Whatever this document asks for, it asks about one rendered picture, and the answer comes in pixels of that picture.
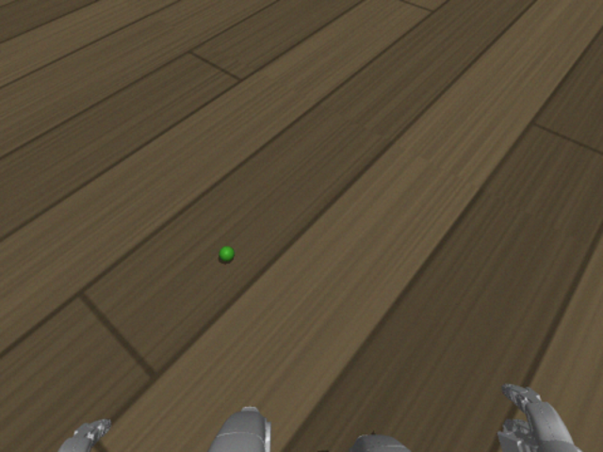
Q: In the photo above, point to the right robot hand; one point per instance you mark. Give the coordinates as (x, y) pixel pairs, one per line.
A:
(544, 424)

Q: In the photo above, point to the left robot hand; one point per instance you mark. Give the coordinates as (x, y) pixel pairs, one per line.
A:
(86, 436)

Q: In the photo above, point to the ball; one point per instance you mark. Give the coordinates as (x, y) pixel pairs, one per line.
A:
(227, 253)

